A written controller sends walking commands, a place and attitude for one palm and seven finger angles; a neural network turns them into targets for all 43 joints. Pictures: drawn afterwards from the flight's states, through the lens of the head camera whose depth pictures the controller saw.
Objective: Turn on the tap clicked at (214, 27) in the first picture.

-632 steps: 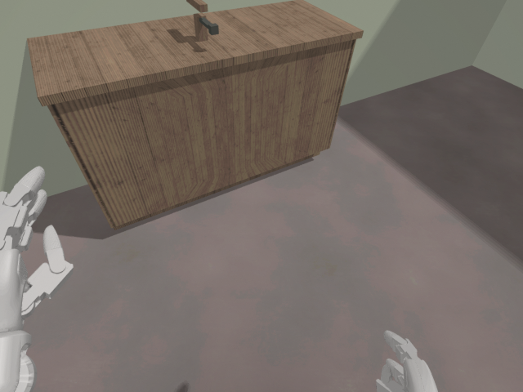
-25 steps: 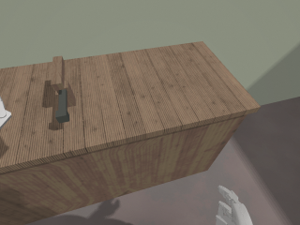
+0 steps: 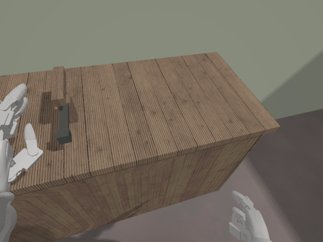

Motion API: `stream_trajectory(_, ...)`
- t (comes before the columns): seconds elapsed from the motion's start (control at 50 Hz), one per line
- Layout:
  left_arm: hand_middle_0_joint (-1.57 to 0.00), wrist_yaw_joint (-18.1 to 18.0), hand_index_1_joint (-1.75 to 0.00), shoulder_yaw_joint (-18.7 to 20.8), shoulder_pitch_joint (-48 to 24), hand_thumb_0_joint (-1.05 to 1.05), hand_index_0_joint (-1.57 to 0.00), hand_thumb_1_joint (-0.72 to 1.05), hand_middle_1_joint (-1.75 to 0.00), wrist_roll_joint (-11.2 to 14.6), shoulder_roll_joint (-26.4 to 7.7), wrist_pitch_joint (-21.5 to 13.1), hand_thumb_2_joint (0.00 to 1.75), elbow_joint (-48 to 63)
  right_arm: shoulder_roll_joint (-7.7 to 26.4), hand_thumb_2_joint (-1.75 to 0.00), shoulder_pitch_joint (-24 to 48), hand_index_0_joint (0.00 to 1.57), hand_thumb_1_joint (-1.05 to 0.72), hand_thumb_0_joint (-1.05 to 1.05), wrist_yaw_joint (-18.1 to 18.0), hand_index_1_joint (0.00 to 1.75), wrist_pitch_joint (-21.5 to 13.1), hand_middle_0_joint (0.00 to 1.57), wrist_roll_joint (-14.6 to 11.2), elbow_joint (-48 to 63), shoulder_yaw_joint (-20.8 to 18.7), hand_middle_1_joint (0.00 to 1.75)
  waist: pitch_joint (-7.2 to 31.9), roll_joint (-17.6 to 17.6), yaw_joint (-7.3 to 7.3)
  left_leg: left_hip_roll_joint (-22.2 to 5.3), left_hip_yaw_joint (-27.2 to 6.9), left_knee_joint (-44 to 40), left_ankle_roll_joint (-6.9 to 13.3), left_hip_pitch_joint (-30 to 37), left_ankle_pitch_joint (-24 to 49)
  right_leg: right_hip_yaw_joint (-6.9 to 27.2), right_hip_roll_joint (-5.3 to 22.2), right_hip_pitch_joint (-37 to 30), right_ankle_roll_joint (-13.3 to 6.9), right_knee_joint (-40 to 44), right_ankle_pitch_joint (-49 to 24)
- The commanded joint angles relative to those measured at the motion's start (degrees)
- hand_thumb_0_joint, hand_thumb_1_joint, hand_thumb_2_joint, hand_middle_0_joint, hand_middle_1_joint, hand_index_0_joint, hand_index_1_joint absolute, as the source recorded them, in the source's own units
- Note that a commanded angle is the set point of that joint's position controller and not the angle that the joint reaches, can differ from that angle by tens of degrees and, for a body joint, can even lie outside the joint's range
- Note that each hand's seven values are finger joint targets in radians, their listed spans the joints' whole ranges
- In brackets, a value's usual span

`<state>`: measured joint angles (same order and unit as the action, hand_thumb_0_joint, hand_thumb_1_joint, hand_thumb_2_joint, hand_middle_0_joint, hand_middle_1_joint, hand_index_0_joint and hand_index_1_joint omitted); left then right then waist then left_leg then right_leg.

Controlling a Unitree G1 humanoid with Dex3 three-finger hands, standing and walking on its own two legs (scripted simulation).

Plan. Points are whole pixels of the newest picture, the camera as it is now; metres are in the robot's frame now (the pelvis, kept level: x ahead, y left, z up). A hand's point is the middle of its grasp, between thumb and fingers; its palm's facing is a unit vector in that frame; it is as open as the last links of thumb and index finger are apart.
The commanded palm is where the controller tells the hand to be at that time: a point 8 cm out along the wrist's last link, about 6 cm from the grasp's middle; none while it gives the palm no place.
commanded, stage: come to a stop and stand still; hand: left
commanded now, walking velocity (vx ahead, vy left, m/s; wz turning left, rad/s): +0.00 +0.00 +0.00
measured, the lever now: (64, 136) +0.33 +0.28 +0.06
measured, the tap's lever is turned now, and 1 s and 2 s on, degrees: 0 0 0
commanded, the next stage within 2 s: look again from close up in 0.14 s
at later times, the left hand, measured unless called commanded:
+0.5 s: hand (34, 163) +0.21 +0.25 +0.16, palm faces +0.40 -0.85 -0.34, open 7.4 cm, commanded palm +0.15 +0.28 +0.18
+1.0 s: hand (51, 186) +0.18 +0.21 +0.14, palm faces +0.38 -0.86 -0.34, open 7.4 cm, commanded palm +0.13 +0.26 +0.16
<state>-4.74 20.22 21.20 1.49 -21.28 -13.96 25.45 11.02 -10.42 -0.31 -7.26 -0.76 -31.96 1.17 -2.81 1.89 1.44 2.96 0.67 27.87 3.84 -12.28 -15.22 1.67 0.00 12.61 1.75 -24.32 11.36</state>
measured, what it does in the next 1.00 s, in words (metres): stands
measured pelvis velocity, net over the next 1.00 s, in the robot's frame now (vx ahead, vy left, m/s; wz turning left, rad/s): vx -0.02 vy -0.04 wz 0.01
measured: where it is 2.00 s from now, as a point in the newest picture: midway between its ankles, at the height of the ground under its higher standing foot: outside the picture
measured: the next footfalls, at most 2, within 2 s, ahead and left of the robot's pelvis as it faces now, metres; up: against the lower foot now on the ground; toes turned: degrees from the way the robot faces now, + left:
none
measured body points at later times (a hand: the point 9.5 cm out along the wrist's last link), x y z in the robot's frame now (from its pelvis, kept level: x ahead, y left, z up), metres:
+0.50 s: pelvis -0.01 +0.00 +0.00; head +0.00 +0.02 +0.45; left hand +0.18 +0.29 +0.18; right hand +0.18 -0.22 -0.07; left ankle +0.00 +0.07 -0.74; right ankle +0.02 -0.14 -0.74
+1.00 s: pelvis -0.02 -0.04 -0.01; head -0.03 -0.04 +0.44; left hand +0.15 +0.26 +0.16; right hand +0.19 -0.26 -0.08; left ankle +0.00 +0.07 -0.74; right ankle +0.02 -0.14 -0.74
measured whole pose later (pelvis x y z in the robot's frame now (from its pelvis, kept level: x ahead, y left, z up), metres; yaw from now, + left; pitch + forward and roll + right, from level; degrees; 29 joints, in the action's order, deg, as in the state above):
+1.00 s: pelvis -0.02 -0.04 -0.01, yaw +1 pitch -1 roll +1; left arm -2.7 19.1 24.4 6.2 -20.4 -5.3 23.4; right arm 13.0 -9.6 -0.8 -8.7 0.8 -33.8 1.2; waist 0.9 0.4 2.8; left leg 2.2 -0.2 35.5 1.1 -17.9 -17.0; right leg -0.5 -0.7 20.2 -1.6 -36.7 16.0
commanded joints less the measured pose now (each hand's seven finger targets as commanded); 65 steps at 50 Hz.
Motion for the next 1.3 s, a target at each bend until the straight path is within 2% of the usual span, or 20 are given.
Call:
stream_trajectory(0.0,-0.2,-1.07,-0.3,6.56,-2.01,0.0,-0.2,0.9,-0.3,0.66,-9.39,-2.75,0.9,12.95,7.39,-0.9,3.13,0.2,-0.9,0.0,-0.51,0.3,-1.59,0.2,-0.13,8.97,-2.69,0.3,11.43,-4.98,0.18,-7.48,-4.7,-4.12,-4.45,2.51,25.06,-1.13,1.85,-6.98,-2.76,-0.1,-14.82)
stream_trajectory(0.1,-0.2,-1.38,-0.3,6.16,-3.25,0.0,-0.2,0.9,-0.3,0.65,-9.72,-2.42,0.9,15.55,7.37,-0.9,3.45,0.2,-0.9,0.0,-0.74,0.3,-1.4,0.2,0.06,9.01,-2.57,0.3,11.73,-8.41,0.19,-7.77,-4.73,-4.88,-4.76,3.27,23.97,-1.29,1.53,-6.62,-2.75,-0.56,-12.44)
stream_trajectory(0.32,-0.2,-1.76,-0.3,3.69,-5.01,0.0,-0.2,0.9,-0.3,0.39,-7.65,-1.64,0.9,10.44,7.5,-0.9,3.79,0.2,-0.9,0.0,-1.32,0.3,-0.99,0.2,-0.03,8.2,-2.45,0.3,7.2,-5.05,0.04,-6.62,-5.72,-8.98,-3.53,-2.26,4.95,0.41,2.03,-7.3,-3.01,3.34,-7.44)
stream_trajectory(0.62,-0.2,-1.96,-0.3,4.52,-3.3,0.0,-0.2,0.9,-0.3,0.3,-8.37,-2.14,0.9,10.7,7.69,-0.9,3.58,0.2,-0.9,0.0,-1.75,0.3,-1.7,0.2,-0.03,8.11,-2.78,0.3,6.96,-4.87,0.11,-6.17,-5.66,-9.5,-2.61,-2.98,1.81,1.33,2.28,-8.21,-3.02,4.73,-5.67)
stream_trajectory(0.64,-0.2,-3.57,-0.3,17.06,-57.61,0.0,-0.2,0.9,-0.3,-2.05,-54.31,-11.39,0.9,34.98,11.79,-0.9,-6.78,0.2,-0.9,0.0,-5.52,0.3,-0.73,0.2,-3.19,16.79,9.91,0.3,1.89,-21.92,-5.23,-3.92,-7.49,-7.79,-1.01,-20.63,-6.12,-0.09,-2.84,-10.96,1.66,-3.86,6.29)
stream_trajectory(0.66,-0.2,-0.34,-0.3,17.81,-38.74,0.0,-0.2,0.9,-0.3,-7.43,-24.97,0.15,0.9,-1.77,7.88,-0.9,0.02,0.2,-0.9,0.0,-4.12,0.3,-2.41,0.2,3.78,5.81,-2.92,0.3,16.39,-13.94,3.06,-4.66,-5.36,-7.49,-5.01,1.22,15.95,-2.68,-1.24,-8.04,-4.85,-3.24,-2.33)
stream_trajectory(0.68,-0.2,1.69,-0.3,6.43,-19.4,0.0,-0.2,0.9,-0.3,2.85,-12.1,5.37,0.9,-6.19,9.66,-0.9,-0.86,0.2,-0.9,0.0,-1.05,0.3,-3.47,0.2,2.09,7.09,-3.63,0.3,15.12,-11.61,1.1,-5.4,-5.83,-5.27,-9.77,8.54,35.27,-7.26,-3.41,-1.22,-5.53,-3.41,-6.57)
stream_trajectory(0.7,-0.2,4.53,-0.3,8.94,-20.94,0.0,-0.2,0.9,-0.3,5.45,-10.85,7.61,0.9,2.83,13.2,-0.9,-0.33,0.2,-0.9,0.0,-0.08,0.3,-4.84,0.2,2.97,5.5,-4.36,0.3,20.82,-9.1,1.85,-5.59,-4.51,-2.97,-9.21,15.1,38.71,-5.87,-3.05,1.04,-4.17,-2.71,-8.94)
stream_trajectory(0.72,-0.2,6.54,-0.3,6.13,-14.06,0.0,-0.2,0.9,-0.3,7.99,-8.32,11.15,0.9,1.3,11.74,-0.9,1.81,0.2,-0.9,0.0,-0.29,0.3,-5.06,0.2,1.71,5.19,-4.01,0.3,19.48,-8.69,3.36,-5.0,-3.82,-2.62,-8.13,14.61,38.21,-6.17,-2.56,0.03,-4.1,-2.96,-9.16)
stream_trajectory(0.74,-0.2,8.05,-0.3,0.9,-5.8,0.0,-0.2,0.9,-0.3,9.21,-0.52,14.54,0.9,-2.86,10.47,-0.9,4.66,0.2,-0.9,0.0,0.79,0.3,-5.16,0.2,0.36,5.52,-2.42,0.3,14.3,-7.45,3.16,-5.14,-3.52,-3.21,-8.21,12.24,35.58,-6.95,-3.0,1.58,-3.84,-3.23,-7.84)
stream_trajectory(0.82,-0.2,6.71,-0.3,4.02,-3.01,0.0,-0.2,0.9,-0.3,4.0,-8.21,15.22,0.9,5.1,11.54,-0.9,8.28,0.2,-0.9,0.0,1.32,0.3,-3.89,0.2,0.38,6.98,-2.22,0.3,6.81,-0.06,2.79,-4.05,-4.15,-4.66,-4.52,-1.7,8.02,-8.7,-2.27,3.39,-3.59,-5.34,-1.97)
stream_trajectory(0.86,-0.2,3.6,-0.3,8.84,-4.89,0.0,-0.2,0.9,-0.3,3.81,-12.21,9.87,0.9,13.73,10.4,-0.9,9.62,0.2,-0.9,0.0,0.7,0.3,-3.85,0.2,1.36,8.51,-2.52,0.3,11.51,-2.68,3.39,-2.97,-3.67,-3.4,-3.95,-2.16,3.21,-7.3,-2.38,3.5,-3.77,-6.6,1.44)
stream_trajectory(0.92,-0.2,-1.09,-0.3,12.34,-5.82,0.0,-0.2,0.9,-0.3,5.51,-12.73,1.92,0.9,12.76,8.95,-0.9,8.75,0.2,-0.9,0.0,-0.89,0.3,-4.34,0.2,1.57,6.85,-2.42,0.3,10.48,-3.38,2.91,-2.44,-3.12,-0.26,-3.15,-5.56,-4.07,-6.08,-2.36,6.86,-3.15,-7.28,8.01)
stream_trajectory(0.94,-0.2,-2.68,-0.3,14.28,-9.14,0.0,-0.2,0.9,-0.3,4.9,-16.04,0.24,0.9,14.06,8.73,-0.9,8.59,0.2,-0.9,0.0,-1.29,0.3,-4.42,0.2,1.34,6.09,-2.13,0.3,9.63,-7.2,2.79,-2.32,-2.88,0.19,-3.0,-6.27,-7.19,-5.14,-2.18,8.23,-3.08,-7.25,10.11)
stream_trajectory(0.98,-0.2,-4.28,-0.3,9.69,-11.17,0.0,-0.2,0.9,-0.3,4.33,-11.29,-0.93,0.9,9.81,8.07,-0.9,7.78,0.2,-0.9,0.0,-1.81,0.3,-5.23,0.2,1.43,5.11,-1.8,0.3,7.77,-9.26,1.43,-1.95,-3.1,1.69,-2.71,-7.86,-11.76,-4.39,-1.2,10.21,-3.08,-7.14,13.12)
stream_trajectory(1.04,-0.2,-2.54,-0.3,6.89,-12.63,0.0,-0.2,0.9,-0.3,4.56,-10.76,1.33,0.9,4.39,9.08,-0.9,7.55,0.2,-0.9,0.0,-3.2,0.3,-5.37,0.2,0.89,3.76,-1.47,0.3,6.18,-4.87,-0.09,-1.38,-2.42,4.42,-1.62,-9.56,-12.85,-2.03,0.1,11.17,-2.42,-4.26,17.08)
stream_trajectory(1.14,-0.2,1.81,-0.3,4.08,-15.51,0.0,-0.2,0.9,-0.3,5.68,-12.17,7.51,0.9,2.6,8.93,-0.9,9.23,0.2,-0.9,0.0,-5.92,0.3,-6.08,0.2,0.09,3.07,-1.3,0.3,5.6,-5.82,0.89,-1.68,-2.3,7.77,-1.93,-10.74,-8.96,5.5,3.54,8.33,-2.26,1.37,24.48)
stream_trajectory(1.18,-0.2,2.05,-0.3,5.67,-13.41,0.0,-0.2,0.9,-0.3,6.7,-12.64,8.09,0.9,2.04,8.62,-0.9,9.37,0.2,-0.9,0.0,-6.21,0.3,-6.26,0.2,0.06,2.4,-1.8,0.3,5.94,-2.46,2.06,-2.67,-3.42,8.96,-2.71,-12.5,-8.08,8.38,5.68,5.99,-1.32,2.33,25.08)
stream_trajectory(1.24,-0.2,1.26,-0.3,10.48,-9.56,0.0,-0.2,0.9,-0.3,7.75,-14.7,6.51,0.9,3.14,8.26,-0.9,9.36,0.2,-0.9,0.0,-5.94,0.3,-6.64,0.2,0.06,1.76,-2.39,0.3,8.51,-0.29,3.52,-3.55,-4.45,9.93,-3.23,-13.41,-5.38,9.82,7.21,2.98,-0.19,1.12,18.67)
stream_trajectory(1.28,-0.2,0.95,-0.3,11.16,-4.24,0.0,-0.2,0.9,-0.3,9.06,-12.59,5.19,0.9,4.67,8.0,-0.9,7.96,0.2,-0.9,0.0,-5.43,0.3,-7.0,0.2,0.18,2.15,-2.61,0.3,11.49,-0.17,3.93,-3.45,-4.31,9.88,-3.08,-13.13,-0.78,8.13,6.96,0.42,0.03,-2.13,5.82)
